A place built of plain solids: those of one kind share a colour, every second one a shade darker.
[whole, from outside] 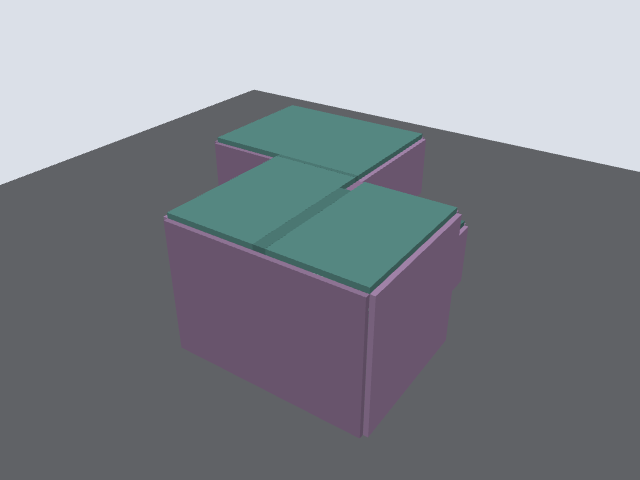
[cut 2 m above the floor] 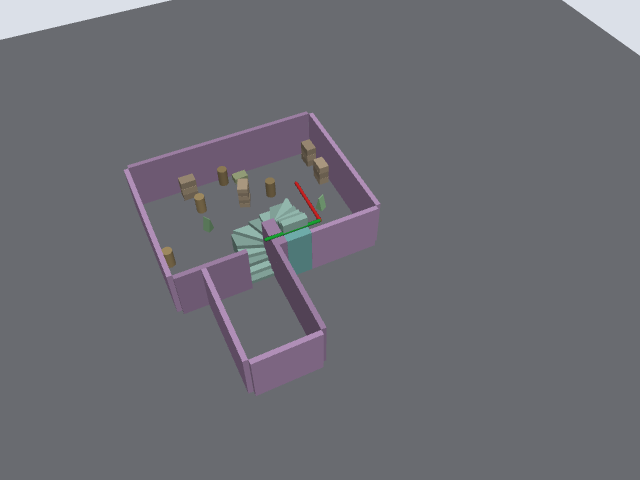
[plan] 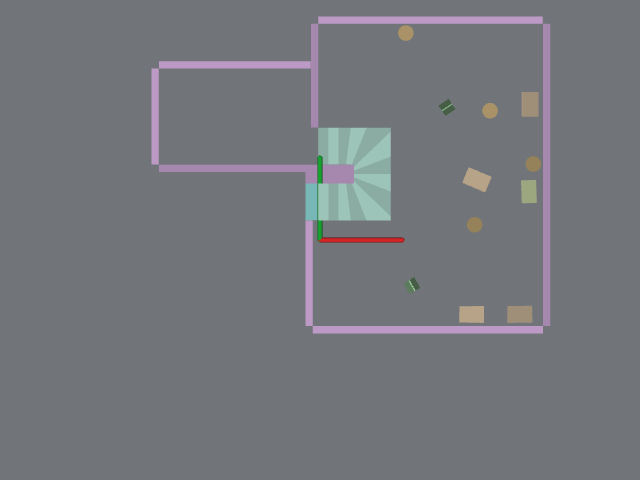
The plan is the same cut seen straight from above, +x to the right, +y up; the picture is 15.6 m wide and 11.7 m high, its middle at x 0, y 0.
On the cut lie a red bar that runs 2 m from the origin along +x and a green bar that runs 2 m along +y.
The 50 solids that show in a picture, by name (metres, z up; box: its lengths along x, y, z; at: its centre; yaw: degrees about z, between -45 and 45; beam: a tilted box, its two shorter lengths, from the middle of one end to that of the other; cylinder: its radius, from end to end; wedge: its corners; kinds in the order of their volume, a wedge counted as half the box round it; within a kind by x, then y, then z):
{
 "wall_1": {"box": [0.18, 2.34, 2.61], "at": [-4.02, 3.01, 1.25]},
 "wall_2": {"box": [5.08, 0.18, 2.44], "at": [-2.9, 1.47, 3.88]},
 "wall_3": {"box": [3.7, 0.18, 2.61], "at": [-2.08, 1.75, 1.25]},
 "wall_4": {"box": [3.7, 0.18, 2.61], "at": [-2.08, 4.27, 1.25]},
 "wall_5": {"box": [0.18, 3.17, 2.44], "at": [-0.27, -3.68, 3.88]},
 "wall_6": {"box": [0.18, 2.58, 2.48], "at": [-0.27, -0.81, 1.19]},
 "wall_7": {"box": [0.18, 2.53, 5.15], "at": [-0.13, 4.0, 2.52]},
 "wall_8": {"box": [1.18, 0.46, 5.4], "at": [0.24, 1.61, 2.4]},
 "wall_9": {"box": [5.61, 0.18, 5.15], "at": [2.63, -2.19, 2.52]},
 "wall_10": {"box": [5.48, 0.18, 5.15], "at": [2.69, 5.36, 2.52]},
 "wall_11": {"box": [0.18, 7.37, 5.15], "at": [5.52, 1.59, 2.52]},
 "roof_1": {"box": [5.08, 6.65, 0.2], "at": [-2.9, -1.95, 5.2]},
 "roof_2": {"box": [0.18, 3.48, 0.2], "at": [-0.27, -0.36, 5.2]},
 "roof_3": {"box": [5.61, 3.48, 0.2], "at": [2.63, -0.36, 5.2]},
 "roof_4": {"box": [5.48, 3.43, 0.2], "at": [2.69, 3.55, 5.2]},
 "roof_5": {"box": [4.61, 0.46, 0.2], "at": [3.13, 1.61, 5.2]},
 "tread_1": {"wedge": [[-0.04, 0.48, -0.05], [-0.04, 0.48, 2.46], [-0.04, 1.38, -0.05], [-0.04, 1.38, 2.46], [0.2, 0.48, -0.05], [0.2, 0.48, 2.46], [0.2, 1.38, -0.05], [0.2, 1.38, 2.46]]},
 "tread_2": {"wedge": [[-0.04, 1.84, -0.05], [-0.04, 1.84, 0.15], [-0.04, 2.74, -0.05], [-0.04, 2.74, 0.15], [0.21, 1.84, -0.05], [0.21, 1.84, 0.15], [0.21, 2.74, -0.05], [0.21, 2.74, 0.15]]},
 "tread_3": {"wedge": [[0.2, 0.48, -0.05], [0.2, 0.48, 2.28], [0.2, 1.38, -0.05], [0.2, 1.38, 2.28], [0.45, 0.48, -0.05], [0.45, 0.48, 2.28], [0.45, 1.38, -0.05], [0.45, 1.38, 2.28]]},
 "tread_4": {"wedge": [[0.2, 1.84, -0.05], [0.2, 1.84, 0.33], [0.2, 2.74, -0.05], [0.2, 2.74, 0.33], [0.45, 1.84, -0.05], [0.45, 1.84, 0.33], [0.45, 2.74, -0.05], [0.45, 2.74, 0.33]]},
 "tread_5": {"wedge": [[0.44, 1.38, -0.05], [0.44, 1.38, 2.1], [0.45, 0.48, -0.05], [0.45, 0.48, 2.11], [0.64, 1.38, -0.05], [0.64, 1.38, 2.1], [0.75, 0.48, -0.05], [0.75, 0.48, 2.11]]},
 "tread_6": {"wedge": [[0.45, 1.84, -0.05], [0.45, 1.84, 0.51], [0.45, 2.74, -0.05], [0.45, 2.74, 0.51], [0.64, 1.84, -0.05], [0.64, 1.84, 0.51], [0.75, 2.74, -0.05], [0.75, 2.74, 0.51]]},
 "tread_7": {"wedge": [[0.63, 1.38, -0.05], [0.63, 1.38, 1.93], [0.75, 0.48, -0.05], [0.75, 0.48, 1.93], [0.78, 1.38, -0.05], [0.78, 1.38, 1.93], [1.13, 0.48, -0.05], [1.13, 0.48, 1.93]]},
 "tread_8": {"wedge": [[0.63, 1.84, -0.05], [0.63, 1.84, 0.68], [0.75, 2.74, -0.05], [0.75, 2.74, 0.69], [0.78, 1.84, -0.05], [0.78, 1.84, 0.68], [1.14, 2.74, -0.05], [1.14, 2.74, 0.69]]},
 "tread_9": {"wedge": [[0.7, 1.56, -0.05], [0.7, 1.56, 1.75], [1.13, 0.48, -0.05], [1.13, 0.48, 1.75], [1.73, 0.48, -0.05], [1.73, 0.48, 1.75], [1.73, 0.57, -0.05], [1.73, 0.57, 1.75]]},
 "tread_10": {"wedge": [[0.7, 1.66, -0.05], [0.7, 1.66, 0.86], [1.14, 2.74, -0.05], [1.14, 2.74, 0.86], [1.73, 2.64, -0.05], [1.73, 2.64, 0.86], [1.73, 2.74, -0.05], [1.73, 2.74, 0.86]]},
 "tread_11": {"wedge": [[0.83, 1.43, -0.05], [0.83, 1.43, 1.57], [0.83, 1.52, -0.05], [0.83, 1.52, 1.57], [1.73, 0.56, -0.05], [1.73, 0.56, 1.57], [1.73, 1.18, -0.05], [1.73, 1.18, 1.57]]},
 "tread_12": {"wedge": [[0.83, 1.52, -0.05], [0.83, 1.52, 1.39], [0.83, 1.61, -0.05], [0.83, 1.61, 1.39], [1.73, 1.18, -0.05], [1.73, 1.18, 1.4], [1.73, 1.61, -0.05], [1.73, 1.61, 1.4]]},
 "tread_13": {"wedge": [[0.83, 1.61, -0.05], [0.83, 1.61, 1.22], [0.83, 1.69, -0.05], [0.83, 1.69, 1.22], [1.73, 1.61, -0.05], [1.73, 1.61, 1.22], [1.73, 2.03, -0.05], [1.73, 2.03, 1.22]]},
 "tread_14": {"wedge": [[0.83, 1.69, -0.05], [0.83, 1.69, 1.04], [0.83, 1.78, -0.05], [0.83, 1.78, 1.04], [1.73, 2.03, -0.05], [1.73, 2.03, 1.04], [1.73, 2.65, -0.05], [1.73, 2.65, 1.04]]},
 "crate_1": {"box": [0.6, 0.4, 0.35], "at": [3.69, -1.82, 0.12], "yaw": -1.3},
 "crate_2": {"box": [0.6, 0.4, 0.3], "at": [3.7, -1.81, 0.45]},
 "crate_3": {"box": [0.6, 0.4, 0.3], "at": [3.7, -1.81, 0.75], "yaw": 0.6},
 "crate_4": {"box": [0.6, 0.4, 0.2], "at": [3.82, 1.48, 0.9], "yaw": -22.7},
 "crate_5": {"box": [0.6, 0.4, 0.2], "at": [3.83, 1.46, 0.7], "yaw": -22.8},
 "crate_6": {"box": [0.6, 0.4, 0.2], "at": [3.84, 1.47, 0.3], "yaw": -22.2},
 "crate_7": {"box": [0.6, 0.4, 0.35], "at": [4.87, -1.81, 0.12], "yaw": 1.5},
 "crate_8": {"box": [0.6, 0.4, 0.3], "at": [4.87, -1.81, 0.45]},
 "crate_9": {"box": [0.6, 0.4, 0.3], "at": [4.88, -1.81, 0.75], "yaw": 0.7},
 "crate_10": {"box": [0.4, 0.6, 0.35], "at": [5.12, 3.3, 0.12], "yaw": 0.5},
 "crate_11": {"box": [0.4, 0.6, 0.3], "at": [5.12, 3.31, 0.45], "yaw": -0.4},
 "crate_12": {"box": [0.4, 0.6, 0.3], "at": [5.13, 3.31, 0.75], "yaw": -0.2},
 "floor_1": {"box": [0.32, 0.9, 2.71], "at": [-0.2, 0.93, 1.3]},
 "bin_1": {"cylinder": 0.19, "from": [2.09, 5.04, 0.0], "to": [2.09, 5.04, 0.75]},
 "bin_2": {"cylinder": 0.19, "from": [3.77, 0.37, 0.0], "to": [3.77, 0.37, 0.75]},
 "bin_3": {"cylinder": 0.19, "from": [4.15, 3.15, 0.0], "to": [4.15, 3.15, 0.75]},
 "bin_4": {"cylinder": 0.19, "from": [5.2, 1.85, 0.0], "to": [5.2, 1.85, 0.75]},
 "sign_1": {"wedge": [[2.04, -1.05, 0.0], [2.15, -0.99, 0.62], [2.18, -0.97, 0.62], [2.19, -1.31, 0.0], [2.3, -1.25, 0.62], [2.3, -0.9, 0.0], [2.33, -1.23, 0.62], [2.45, -1.16, 0.0]]},
 "sign_2": {"wedge": [[2.89, 3.27, 0.0], [2.96, 3.16, 0.62], [2.98, 3.14, 0.62], [3.05, 3.02, 0.0], [3.14, 3.44, 0.0], [3.21, 3.33, 0.62], [3.23, 3.3, 0.62], [3.3, 3.19, 0.0]]},
 "carton_1": {"box": [0.37, 0.56, 0.32], "at": [5.09, 1.18, 0.11], "yaw": 2.0}
}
